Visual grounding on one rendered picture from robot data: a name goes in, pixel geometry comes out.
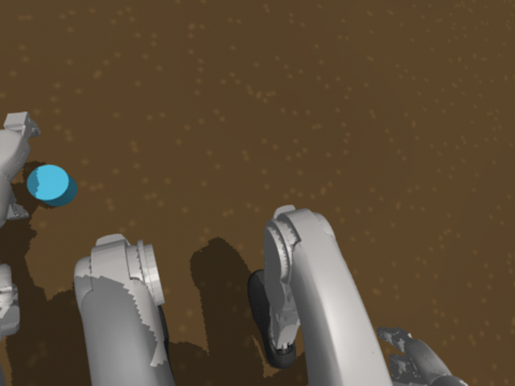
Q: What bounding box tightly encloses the right robot hand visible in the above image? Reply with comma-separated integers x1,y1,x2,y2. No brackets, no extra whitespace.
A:
376,326,452,386

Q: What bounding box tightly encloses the right robot foot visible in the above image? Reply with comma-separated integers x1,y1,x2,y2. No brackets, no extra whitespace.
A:
247,269,296,369

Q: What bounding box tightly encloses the left robot hand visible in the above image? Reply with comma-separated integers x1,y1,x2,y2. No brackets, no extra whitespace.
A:
0,112,40,220

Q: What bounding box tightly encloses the left robot foot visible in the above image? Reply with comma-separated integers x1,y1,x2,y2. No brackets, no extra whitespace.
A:
158,305,175,381

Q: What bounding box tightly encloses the tin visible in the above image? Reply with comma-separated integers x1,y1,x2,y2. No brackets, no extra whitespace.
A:
27,165,77,206

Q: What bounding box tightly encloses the left robot arm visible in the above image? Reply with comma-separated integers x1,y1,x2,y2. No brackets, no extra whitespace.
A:
0,176,20,386

